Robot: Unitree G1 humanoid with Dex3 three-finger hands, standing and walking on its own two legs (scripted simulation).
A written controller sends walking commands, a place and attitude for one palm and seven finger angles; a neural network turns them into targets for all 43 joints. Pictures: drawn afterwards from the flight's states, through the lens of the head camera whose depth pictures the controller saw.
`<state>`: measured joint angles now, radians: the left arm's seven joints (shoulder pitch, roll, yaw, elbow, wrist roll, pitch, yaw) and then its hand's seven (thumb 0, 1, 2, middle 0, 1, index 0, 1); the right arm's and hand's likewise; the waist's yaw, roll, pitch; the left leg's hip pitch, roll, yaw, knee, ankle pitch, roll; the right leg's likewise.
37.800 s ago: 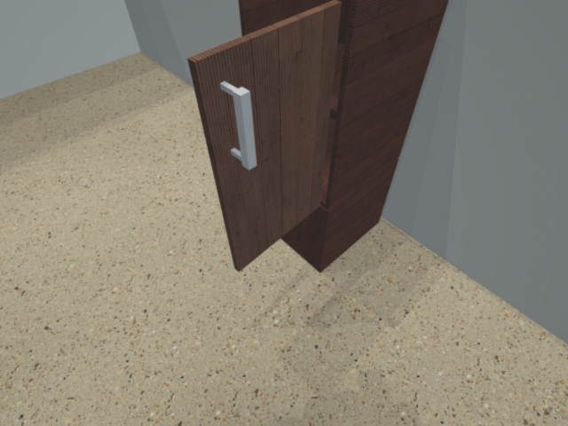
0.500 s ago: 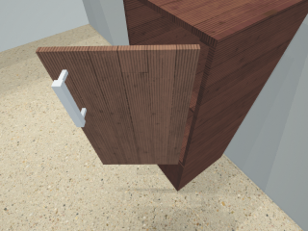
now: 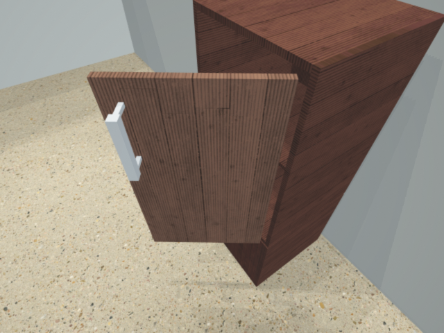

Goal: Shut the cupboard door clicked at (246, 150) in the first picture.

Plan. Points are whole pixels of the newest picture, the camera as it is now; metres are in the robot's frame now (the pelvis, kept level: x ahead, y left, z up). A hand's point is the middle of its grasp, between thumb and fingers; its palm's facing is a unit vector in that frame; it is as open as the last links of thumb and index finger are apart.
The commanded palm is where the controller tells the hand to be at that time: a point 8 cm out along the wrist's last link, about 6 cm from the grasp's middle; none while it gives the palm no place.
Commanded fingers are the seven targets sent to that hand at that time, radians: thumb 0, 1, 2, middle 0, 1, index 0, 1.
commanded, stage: come to a stop and stand still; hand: left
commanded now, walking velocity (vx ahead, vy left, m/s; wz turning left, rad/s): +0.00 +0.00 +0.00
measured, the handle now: (127, 143) +0.42 +0.21 +0.12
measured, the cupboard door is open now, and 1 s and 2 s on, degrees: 54 54 54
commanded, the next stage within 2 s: look again from close up in 0.56 s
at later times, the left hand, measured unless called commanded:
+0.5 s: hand out of the picture +0.02 +0.15 -0.17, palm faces +0.02 -0.99 -0.16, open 7.4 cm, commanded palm none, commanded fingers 0.00 0.90 0.90 -0.20 -0.30 -0.20 -0.30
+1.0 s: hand out of the picture +0.05 +0.18 -0.17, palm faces +0.01 -0.97 -0.23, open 7.4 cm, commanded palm none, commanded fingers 0.00 0.90 0.90 -0.20 -0.30 -0.20 -0.30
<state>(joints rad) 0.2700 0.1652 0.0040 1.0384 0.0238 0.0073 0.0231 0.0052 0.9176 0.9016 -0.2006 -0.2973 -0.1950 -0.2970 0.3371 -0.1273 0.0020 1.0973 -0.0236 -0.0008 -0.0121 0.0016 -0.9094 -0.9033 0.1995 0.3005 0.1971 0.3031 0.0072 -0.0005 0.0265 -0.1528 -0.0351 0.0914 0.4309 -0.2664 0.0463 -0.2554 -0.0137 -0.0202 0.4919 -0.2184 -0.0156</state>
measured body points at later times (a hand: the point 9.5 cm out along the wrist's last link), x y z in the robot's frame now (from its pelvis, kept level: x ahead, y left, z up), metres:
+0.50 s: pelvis +0.04 +0.00 +0.00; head +0.06 +0.00 +0.45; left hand +0.02 +0.20 -0.16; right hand +0.03 -0.21 -0.16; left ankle -0.02 +0.09 -0.74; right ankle +0.03 -0.11 -0.74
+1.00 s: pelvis +0.03 +0.00 +0.00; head +0.03 -0.01 +0.45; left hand +0.05 +0.23 -0.15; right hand +0.05 -0.22 -0.17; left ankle -0.02 +0.09 -0.74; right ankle +0.03 -0.11 -0.74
